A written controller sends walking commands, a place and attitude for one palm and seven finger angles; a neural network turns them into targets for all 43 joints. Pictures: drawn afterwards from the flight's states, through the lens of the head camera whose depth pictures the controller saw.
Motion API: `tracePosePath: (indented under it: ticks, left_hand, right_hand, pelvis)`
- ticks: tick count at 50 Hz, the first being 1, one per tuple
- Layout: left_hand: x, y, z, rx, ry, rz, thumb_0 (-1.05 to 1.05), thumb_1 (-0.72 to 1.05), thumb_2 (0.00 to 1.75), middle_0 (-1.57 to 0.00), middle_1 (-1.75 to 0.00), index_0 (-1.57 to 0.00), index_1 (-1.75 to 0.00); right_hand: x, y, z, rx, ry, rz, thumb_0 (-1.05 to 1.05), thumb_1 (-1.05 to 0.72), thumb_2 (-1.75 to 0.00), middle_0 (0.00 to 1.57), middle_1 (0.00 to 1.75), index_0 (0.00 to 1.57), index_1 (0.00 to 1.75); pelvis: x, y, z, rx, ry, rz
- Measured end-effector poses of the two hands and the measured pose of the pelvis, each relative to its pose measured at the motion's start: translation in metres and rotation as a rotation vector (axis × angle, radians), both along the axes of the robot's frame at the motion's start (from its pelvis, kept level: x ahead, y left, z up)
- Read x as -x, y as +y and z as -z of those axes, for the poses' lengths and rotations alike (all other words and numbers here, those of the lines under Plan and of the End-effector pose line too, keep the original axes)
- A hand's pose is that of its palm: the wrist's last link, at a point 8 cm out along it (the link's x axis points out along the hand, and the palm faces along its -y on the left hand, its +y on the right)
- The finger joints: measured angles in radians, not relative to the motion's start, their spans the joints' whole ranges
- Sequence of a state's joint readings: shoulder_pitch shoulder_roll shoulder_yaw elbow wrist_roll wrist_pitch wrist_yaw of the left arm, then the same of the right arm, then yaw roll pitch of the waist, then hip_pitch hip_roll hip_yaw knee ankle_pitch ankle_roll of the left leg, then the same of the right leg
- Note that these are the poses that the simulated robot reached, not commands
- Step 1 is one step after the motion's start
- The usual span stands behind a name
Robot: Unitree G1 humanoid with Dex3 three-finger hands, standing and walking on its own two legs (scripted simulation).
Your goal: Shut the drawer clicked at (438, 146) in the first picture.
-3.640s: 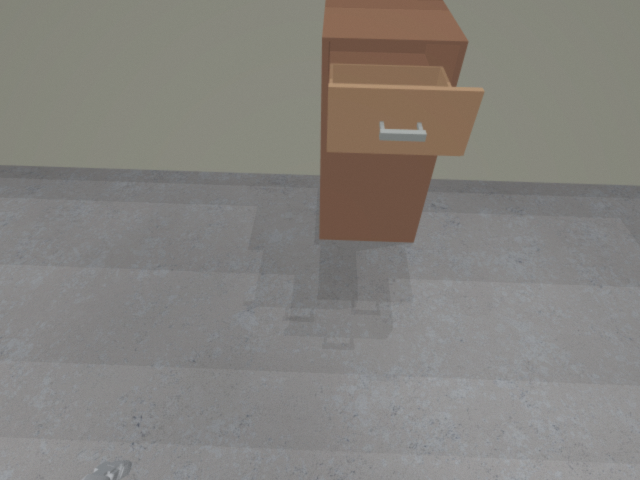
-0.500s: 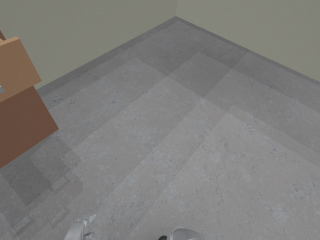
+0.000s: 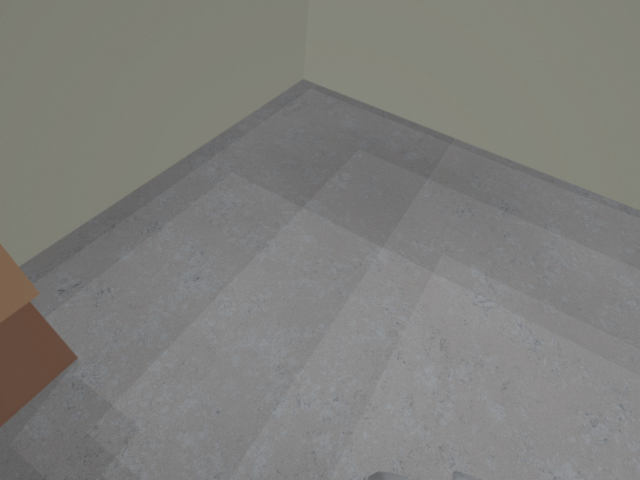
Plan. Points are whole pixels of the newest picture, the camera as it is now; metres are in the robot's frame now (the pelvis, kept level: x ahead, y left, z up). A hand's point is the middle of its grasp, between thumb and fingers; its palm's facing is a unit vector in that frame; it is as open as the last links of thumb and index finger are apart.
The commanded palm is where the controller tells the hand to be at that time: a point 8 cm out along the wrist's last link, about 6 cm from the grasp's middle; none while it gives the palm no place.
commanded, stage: walk to a spot facing it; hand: left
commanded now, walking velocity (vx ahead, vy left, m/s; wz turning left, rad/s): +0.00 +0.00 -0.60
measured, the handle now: out of the picture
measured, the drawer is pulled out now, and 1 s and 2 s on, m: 0.29 0.29 0.29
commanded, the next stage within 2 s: turn to face it in 0.24 s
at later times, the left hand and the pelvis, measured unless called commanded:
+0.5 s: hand (256, 397) +0.26 +0.12 -0.16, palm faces -0.23 -0.94 -0.25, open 7.4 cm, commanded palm none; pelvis +0.10 -0.04 -0.01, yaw -13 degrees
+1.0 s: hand (174, 456) +0.17 +0.22 -0.17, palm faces +0.09 -0.97 -0.22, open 7.4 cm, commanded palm none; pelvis +0.12 +0.01 +0.01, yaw +2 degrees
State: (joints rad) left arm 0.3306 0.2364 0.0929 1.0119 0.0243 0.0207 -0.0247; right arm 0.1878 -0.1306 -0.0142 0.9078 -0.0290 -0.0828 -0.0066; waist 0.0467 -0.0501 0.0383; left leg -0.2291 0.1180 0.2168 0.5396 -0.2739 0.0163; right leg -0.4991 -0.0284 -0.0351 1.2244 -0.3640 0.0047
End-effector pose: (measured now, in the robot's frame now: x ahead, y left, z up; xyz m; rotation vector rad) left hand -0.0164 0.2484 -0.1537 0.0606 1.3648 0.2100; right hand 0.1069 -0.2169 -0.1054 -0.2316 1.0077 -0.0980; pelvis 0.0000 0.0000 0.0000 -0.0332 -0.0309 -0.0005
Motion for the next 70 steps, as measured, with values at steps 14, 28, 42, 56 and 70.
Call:
tracePosePath:
  ticks: [14, 28, 42, 56, 70]
  left_hand:
    - [-0.210, -0.041, -0.011, -0.010, -0.146, 0.300, 0.00, 0.91, 0.89, -0.19, -0.30, -0.19, -0.30]
    - [-0.285, -0.089, -0.028, -0.051, -0.256, 0.388, 0.00, 0.91, 0.89, -0.20, -0.30, -0.20, -0.30]
    - [-0.222, -0.025, 0.009, 0.018, -0.132, 0.132, 0.00, 0.91, 0.89, -0.20, -0.30, -0.20, -0.30]
    - [-0.173, 0.016, -0.020, -0.102, -0.095, -0.025, 0.00, 0.91, 0.89, -0.19, -0.30, -0.19, -0.30]
    - [-0.132, -0.052, -0.046, -0.171, -0.208, -0.158, 0.00, 0.91, 0.89, -0.20, -0.30, -0.20, -0.30]
  right_hand:
    - [0.094, -0.039, 0.032, -0.013, 0.350, 0.362, -0.01, -0.92, -0.90, 0.20, 0.30, 0.20, 0.30]
    - [0.038, -0.041, 0.050, -0.115, 0.298, 0.402, 0.00, -0.91, -0.90, 0.20, 0.29, 0.20, 0.29]
    - [-0.016, -0.014, 0.025, 0.004, 0.289, 0.219, 0.00, -0.91, -0.90, 0.20, 0.30, 0.20, 0.30]
    - [-0.054, -0.030, 0.014, 0.030, 0.271, 0.075, 0.00, -0.90, -0.89, 0.20, 0.30, 0.21, 0.30]
    - [-0.107, -0.088, 0.038, 0.000, 0.224, -0.110, 0.00, -0.90, -0.90, 0.20, 0.30, 0.20, 0.30]
  pelvis:
    - [-0.068, -0.013, 0.007, -0.028, 0.021, 0.179]
    - [-0.110, -0.036, 0.007, -0.024, 0.018, 0.203]
    - [-0.119, 0.001, 0.009, 0.010, 0.036, 0.042]
    - [-0.111, -0.005, -0.005, 0.012, 0.055, -0.101]
    - [-0.093, -0.063, 0.001, -0.045, 0.040, -0.292]
